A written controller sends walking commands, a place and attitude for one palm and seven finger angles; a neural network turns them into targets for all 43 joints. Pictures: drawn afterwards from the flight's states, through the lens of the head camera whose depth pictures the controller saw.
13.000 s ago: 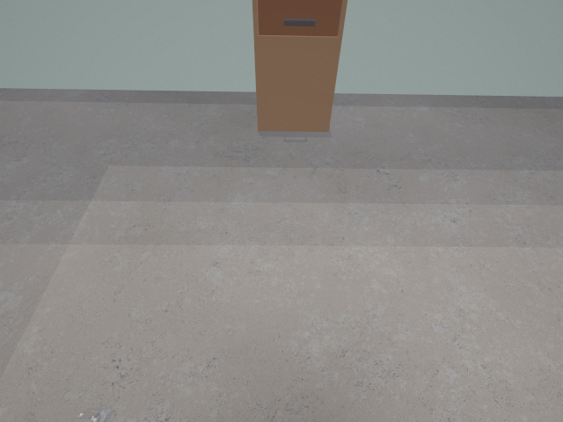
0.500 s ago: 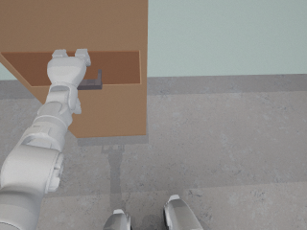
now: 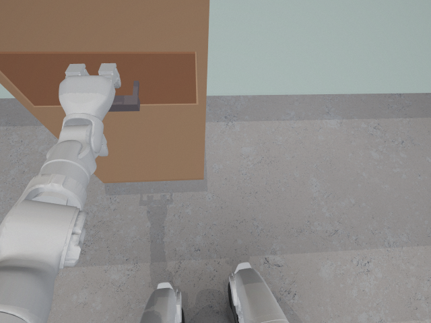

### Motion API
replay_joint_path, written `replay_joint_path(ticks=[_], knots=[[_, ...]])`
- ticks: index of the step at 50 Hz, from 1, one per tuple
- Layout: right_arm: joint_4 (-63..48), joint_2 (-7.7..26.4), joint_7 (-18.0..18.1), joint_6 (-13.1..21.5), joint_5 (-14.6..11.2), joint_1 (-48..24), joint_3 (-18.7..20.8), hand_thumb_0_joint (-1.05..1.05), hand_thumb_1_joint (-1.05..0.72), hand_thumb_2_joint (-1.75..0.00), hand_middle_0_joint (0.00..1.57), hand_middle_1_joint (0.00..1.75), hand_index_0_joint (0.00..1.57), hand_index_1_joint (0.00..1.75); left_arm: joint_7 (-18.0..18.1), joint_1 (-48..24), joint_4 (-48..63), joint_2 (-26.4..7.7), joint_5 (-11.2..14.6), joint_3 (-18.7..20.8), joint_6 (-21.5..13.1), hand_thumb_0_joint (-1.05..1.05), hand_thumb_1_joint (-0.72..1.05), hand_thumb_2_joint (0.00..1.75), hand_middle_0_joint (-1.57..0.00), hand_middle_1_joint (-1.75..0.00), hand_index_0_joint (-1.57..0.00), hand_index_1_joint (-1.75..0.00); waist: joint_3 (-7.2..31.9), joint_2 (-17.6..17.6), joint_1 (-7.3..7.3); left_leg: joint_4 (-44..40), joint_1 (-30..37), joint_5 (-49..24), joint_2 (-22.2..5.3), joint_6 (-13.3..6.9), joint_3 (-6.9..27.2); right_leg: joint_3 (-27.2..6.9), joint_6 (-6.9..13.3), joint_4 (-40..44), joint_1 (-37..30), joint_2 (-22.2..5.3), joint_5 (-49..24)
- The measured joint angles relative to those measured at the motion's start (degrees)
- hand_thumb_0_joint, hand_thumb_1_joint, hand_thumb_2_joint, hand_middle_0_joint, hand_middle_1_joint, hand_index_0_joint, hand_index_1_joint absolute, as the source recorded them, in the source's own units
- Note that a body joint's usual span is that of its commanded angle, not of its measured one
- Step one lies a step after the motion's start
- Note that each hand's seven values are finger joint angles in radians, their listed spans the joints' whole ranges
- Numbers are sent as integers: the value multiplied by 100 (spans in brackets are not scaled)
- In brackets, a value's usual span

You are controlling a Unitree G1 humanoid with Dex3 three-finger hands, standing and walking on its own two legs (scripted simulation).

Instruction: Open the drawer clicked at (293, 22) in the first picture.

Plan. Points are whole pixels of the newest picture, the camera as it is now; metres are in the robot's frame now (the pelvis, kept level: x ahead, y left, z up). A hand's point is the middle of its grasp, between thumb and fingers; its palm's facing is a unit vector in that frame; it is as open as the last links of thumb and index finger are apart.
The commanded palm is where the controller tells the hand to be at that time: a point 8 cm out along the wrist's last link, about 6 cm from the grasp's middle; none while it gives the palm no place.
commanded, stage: lower the fingers behind the handle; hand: left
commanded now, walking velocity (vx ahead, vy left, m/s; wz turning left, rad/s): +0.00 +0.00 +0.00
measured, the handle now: (104, 94) +0.59 +0.17 -0.03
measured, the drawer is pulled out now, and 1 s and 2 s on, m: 0.00 0.00 0.00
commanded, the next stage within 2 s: close the thumb around the handle in 1.14 s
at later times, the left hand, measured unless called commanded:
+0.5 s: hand (104, 120) +0.53 +0.17 -0.03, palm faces -0.04 +0.01 -1.00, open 13.8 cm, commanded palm +0.51 +0.17 +0.01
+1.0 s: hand (105, 120) +0.54 +0.18 -0.05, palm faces -0.04 +0.02 -1.00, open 13.9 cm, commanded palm +0.52 +0.17 +0.00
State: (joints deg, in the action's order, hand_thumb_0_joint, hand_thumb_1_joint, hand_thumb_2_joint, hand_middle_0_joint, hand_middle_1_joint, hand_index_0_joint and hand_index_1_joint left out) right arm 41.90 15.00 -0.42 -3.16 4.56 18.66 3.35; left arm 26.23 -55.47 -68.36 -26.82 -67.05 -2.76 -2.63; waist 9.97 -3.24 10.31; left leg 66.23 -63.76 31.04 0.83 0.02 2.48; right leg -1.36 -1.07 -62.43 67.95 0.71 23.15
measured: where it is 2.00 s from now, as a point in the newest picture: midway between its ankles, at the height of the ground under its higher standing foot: outside the picture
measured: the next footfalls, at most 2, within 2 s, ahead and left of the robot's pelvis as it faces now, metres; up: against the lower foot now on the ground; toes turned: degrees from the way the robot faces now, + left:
none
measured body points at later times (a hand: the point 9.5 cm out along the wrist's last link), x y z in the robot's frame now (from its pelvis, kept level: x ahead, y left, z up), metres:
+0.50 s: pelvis -0.01 +0.00 -0.02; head +0.16 -0.01 +0.40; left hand +0.52 +0.17 +0.02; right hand -0.01 -0.28 -0.15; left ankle -0.01 +0.12 -0.64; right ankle +0.05 -0.13 -0.64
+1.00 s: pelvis -0.02 +0.00 -0.04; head +0.17 +0.00 +0.37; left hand +0.53 +0.18 +0.00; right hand -0.02 -0.28 -0.17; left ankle -0.01 +0.12 -0.64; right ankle +0.05 -0.13 -0.64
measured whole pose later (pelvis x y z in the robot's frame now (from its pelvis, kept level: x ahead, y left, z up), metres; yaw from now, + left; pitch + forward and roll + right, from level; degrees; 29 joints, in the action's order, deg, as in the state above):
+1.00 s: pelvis -0.02 +0.00 -0.04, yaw +0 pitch +33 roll -2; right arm 41.0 14.5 -0.1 -1.4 4.2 17.1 1.4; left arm 23.4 -59.7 -67.5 -30.4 -66.8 -1.6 -1.1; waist 10.0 -3.7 12.0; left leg 77.6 -76.4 34.1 0.9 0.4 3.2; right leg -0.6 -0.9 -72.9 80.4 0.9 25.5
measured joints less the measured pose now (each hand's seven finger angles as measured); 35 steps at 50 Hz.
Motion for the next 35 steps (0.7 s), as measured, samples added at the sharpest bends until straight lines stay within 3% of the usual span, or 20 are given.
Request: replay_joint_path(ticks=[7,13,22,35], knots=[[-52,-42,6,-6,-12,-121,-92,0,-90,-89,20,30,20,30,-126,-164,-99,-22,44,35,259,0,-49,30,-32,-120,-32,-120,-32,-15,105,86,-127,11,-9,3,0,1,2,-72,127,13,-4],[-107,-60,26,9,-13,-57,-130,0,-90,-89,20,30,20,30,-271,-59,34,-57,88,77,145,0,-49,30,-32,-120,-32,-120,-4,-37,72,152,-167,53,-28,6,-37,-34,4,-161,197,35,29],[-52,-45,20,72,13,-65,-125,0,-90,-89,20,30,20,30,-125,36,66,-78,21,147,-32,0,-49,30,-32,-120,-32,-120,32,-40,45,435,-453,149,-11,24,-21,-16,21,-467,497,27,134],[-51,3,21,139,-23,-213,-144,0,-90,-89,20,30,20,30,-162,-178,-60,-237,32,109,116,0,-49,30,-31,-120,-32,-120,10,-15,100,766,-837,205,-5,49,45,49,38,-754,853,26,174]])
